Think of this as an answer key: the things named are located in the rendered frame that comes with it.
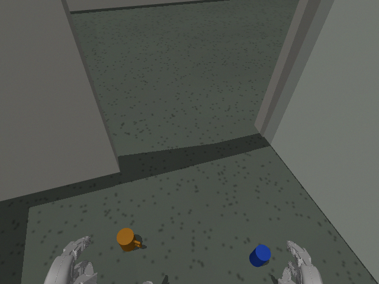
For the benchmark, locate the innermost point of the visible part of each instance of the left robot hand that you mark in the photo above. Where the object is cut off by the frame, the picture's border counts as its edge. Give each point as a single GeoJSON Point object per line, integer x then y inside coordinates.
{"type": "Point", "coordinates": [64, 271]}

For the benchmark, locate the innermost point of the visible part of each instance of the right robot hand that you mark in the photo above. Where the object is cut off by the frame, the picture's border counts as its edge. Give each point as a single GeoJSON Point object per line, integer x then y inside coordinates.
{"type": "Point", "coordinates": [303, 271]}

